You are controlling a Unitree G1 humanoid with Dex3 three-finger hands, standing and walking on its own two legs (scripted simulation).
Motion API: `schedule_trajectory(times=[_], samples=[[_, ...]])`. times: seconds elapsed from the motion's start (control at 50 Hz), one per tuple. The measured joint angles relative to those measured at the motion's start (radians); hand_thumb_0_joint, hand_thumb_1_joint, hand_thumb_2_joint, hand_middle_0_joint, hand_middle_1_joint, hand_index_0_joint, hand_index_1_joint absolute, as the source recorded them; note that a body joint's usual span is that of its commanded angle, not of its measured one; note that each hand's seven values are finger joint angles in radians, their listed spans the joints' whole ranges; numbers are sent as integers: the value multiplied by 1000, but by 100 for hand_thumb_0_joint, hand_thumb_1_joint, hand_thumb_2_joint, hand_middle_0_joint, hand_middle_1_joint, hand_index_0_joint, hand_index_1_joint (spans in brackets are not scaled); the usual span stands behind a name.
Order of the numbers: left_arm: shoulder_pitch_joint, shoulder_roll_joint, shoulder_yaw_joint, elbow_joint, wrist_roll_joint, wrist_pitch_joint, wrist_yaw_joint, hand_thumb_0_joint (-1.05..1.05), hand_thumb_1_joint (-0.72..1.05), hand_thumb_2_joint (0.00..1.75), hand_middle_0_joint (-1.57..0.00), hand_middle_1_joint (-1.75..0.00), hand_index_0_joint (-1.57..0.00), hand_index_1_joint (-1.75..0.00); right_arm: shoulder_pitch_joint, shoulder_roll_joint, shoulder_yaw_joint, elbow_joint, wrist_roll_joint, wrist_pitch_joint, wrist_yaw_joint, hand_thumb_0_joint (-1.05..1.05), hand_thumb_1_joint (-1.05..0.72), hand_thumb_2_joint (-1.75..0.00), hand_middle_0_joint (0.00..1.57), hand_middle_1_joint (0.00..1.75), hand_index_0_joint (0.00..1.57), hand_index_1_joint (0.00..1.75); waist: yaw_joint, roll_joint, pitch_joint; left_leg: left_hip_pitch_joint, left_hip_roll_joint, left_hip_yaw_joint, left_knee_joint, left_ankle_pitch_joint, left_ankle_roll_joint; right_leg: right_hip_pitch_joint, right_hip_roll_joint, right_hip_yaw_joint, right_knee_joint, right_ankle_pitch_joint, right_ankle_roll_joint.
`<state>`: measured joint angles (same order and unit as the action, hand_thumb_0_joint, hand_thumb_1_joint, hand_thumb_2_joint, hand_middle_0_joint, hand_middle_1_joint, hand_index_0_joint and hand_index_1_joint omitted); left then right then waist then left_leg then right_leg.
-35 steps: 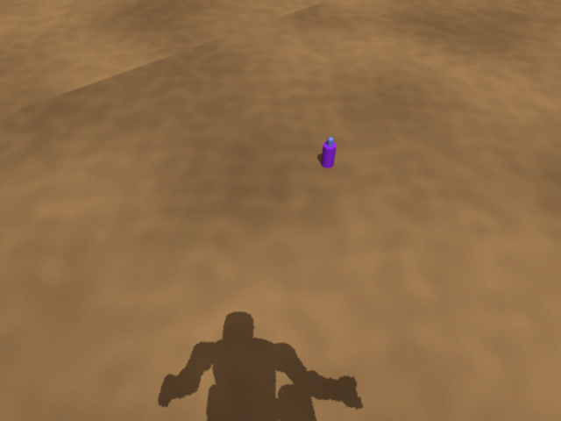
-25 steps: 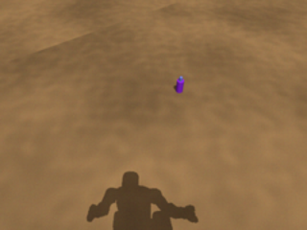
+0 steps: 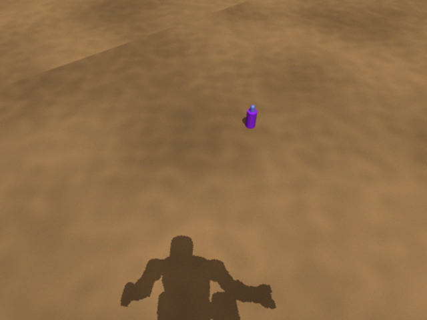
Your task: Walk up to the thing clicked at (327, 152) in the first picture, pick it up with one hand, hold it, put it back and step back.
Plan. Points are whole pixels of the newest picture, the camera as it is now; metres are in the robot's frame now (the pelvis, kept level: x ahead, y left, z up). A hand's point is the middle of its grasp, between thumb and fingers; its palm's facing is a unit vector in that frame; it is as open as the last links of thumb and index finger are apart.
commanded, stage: stand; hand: left
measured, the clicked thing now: (251, 115) +1.46 -0.23 -0.69
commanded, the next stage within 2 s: walk up in 0.42 s
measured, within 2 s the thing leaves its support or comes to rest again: neither
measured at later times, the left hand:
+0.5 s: hand out of the picture +0.08 +0.26 -0.15, palm faces -0.06 -0.94 -0.34, open 7.4 cm
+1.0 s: hand (161, 285) +0.22 +0.13 -0.14, palm faces -0.15 -0.92 -0.37, open 7.4 cm
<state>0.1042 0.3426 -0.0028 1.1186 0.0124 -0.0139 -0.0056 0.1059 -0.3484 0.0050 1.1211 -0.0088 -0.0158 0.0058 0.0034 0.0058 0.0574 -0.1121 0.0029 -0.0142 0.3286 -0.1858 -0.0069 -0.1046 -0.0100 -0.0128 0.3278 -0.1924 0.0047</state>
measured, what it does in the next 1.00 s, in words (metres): walks ahead: right foot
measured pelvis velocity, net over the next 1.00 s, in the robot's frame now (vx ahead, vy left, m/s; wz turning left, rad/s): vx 0.15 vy -0.13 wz -0.21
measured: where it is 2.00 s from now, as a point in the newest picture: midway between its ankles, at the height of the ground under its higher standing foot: (261, 230)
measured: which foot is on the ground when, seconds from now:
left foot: down 0.00-0.76, up 0.78-1.00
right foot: down 0.00-0.46, up 0.48-0.74, down 0.76-1.00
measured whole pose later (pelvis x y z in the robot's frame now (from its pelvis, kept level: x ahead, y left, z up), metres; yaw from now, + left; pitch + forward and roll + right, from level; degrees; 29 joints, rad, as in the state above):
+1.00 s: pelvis +0.15 -0.13 -0.01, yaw -12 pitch -3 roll +0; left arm 0.33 0.36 0.06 0.95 0.01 -0.06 -0.07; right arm 0.21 -0.43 -0.07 0.93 -0.02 -0.04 0.08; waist 0.05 0.06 0.06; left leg -0.49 0.09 0.03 1.01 -0.29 0.02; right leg -0.19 0.01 -0.02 0.48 -0.24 -0.05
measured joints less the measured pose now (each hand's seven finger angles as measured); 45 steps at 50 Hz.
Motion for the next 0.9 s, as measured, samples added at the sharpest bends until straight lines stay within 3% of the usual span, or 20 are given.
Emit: schedule_trajectory(times=[0.42, 0.46, 0.5, 0.56, 0.62, 0.7, 0.76, 0.8, 0.84, 0.9], samples=[[9, 3, 1, 0, 1, -1, 2, 1, 91, 89, -21, -30, -20, -30, 4, -1, -1, -2, 0, 1, 1, 0, -90, -90, 20, 30, 21, 30, 1, -1, -3, 7, -2, -3, -10, 4, 1, 8, -2, -3, -9, 2, 1], [35, 9, 26, -30, 14, 3, -21, 1, 91, 89, -21, -30, -20, -30, 19, 1, -23, -26, -15, -10, 16, 0, -90, -90, 20, 30, 21, 30, 7, -8, -13, -8, -1, 16, 32, -61, 19, -29, -1, 13, 67, -86, -15], [70, 24, 47, -47, 28, 14, -44, 1, 91, 89, -21, -30, -20, -30, 41, -3, -48, -59, -27, -33, 28, 0, -90, -90, 20, 30, 21, 30, 10, -14, -33, -10, 4, 47, 51, -101, 32, -115, -2, 17, 248, -197, -27], [93, 54, 65, -59, 35, 25, -68, 1, 91, 89, -21, -30, -20, -30, 83, -22, -72, -99, -33, -61, 31, 0, -90, -90, 21, 30, 21, 30, -17, -11, -39, 10, 23, 60, 33, -74, 40, -244, -6, 30, 464, -222, -33], [99, 90, 83, -91, 29, 19, -91, 1, 91, 89, -21, -30, -20, -30, 125, -47, -85, -103, -40, -61, 33, 0, -90, -90, 21, 30, 21, 30, -19, -23, -27, 55, 37, 76, 7, -76, 20, -326, -50, 46, 500, -194, -25], [121, 113, 99, -122, 24, 11, -114, 1, 91, 89, -21, -30, -20, -30, 151, -92, -105, -101, -48, -48, 42, 0, -90, -90, 21, 30, 21, 30, -13, -14, -18, 115, 73, 113, 31, -133, -19, -340, -103, 26, 371, -117, -13], [139, 122, 108, -129, 26, -4, -111, 1, 91, 89, -21, -30, -20, -30, 161, -120, -113, -110, -45, -38, 44, 0, -90, -90, 21, 30, 21, 30, -14, 3, -24, 116, 115, 127, 157, -245, -22, -299, -99, -4, 300, -2, -6], [136, 105, 115, -141, 29, -25, -94, 1, 91, 89, -21, -30, -20, -30, 157, -135, -114, -110, -42, -24, 37, 1, -90, -90, 20, 30, 21, 30, -9, 54, -12, 41, 162, 63, 389, -328, 25, -300, -52, -40, 381, -38, -5], [145, 82, 110, -162, 23, -38, -81, 1, 91, 89, -21, -30, -20, -30, 148, -128, -105, -113, -32, -6, 37, 1, -90, -90, 20, 30, 20, 30, 13, 60, -9, -72, 115, 10, 630, -337, 29, -283, -37, -46, 403, -86, -19], [173, 41, 86, -172, 8, -39, -75, 1, 91, 89, -21, -30, -20, -30, 117, -116, -88, -128, -16, -9, 50, 1, -91, -90, 20, 30, 20, 30, 34, 68, -2, -224, 72, 32, 782, -248, 37, -207, -14, -38, 309, -74, -41]])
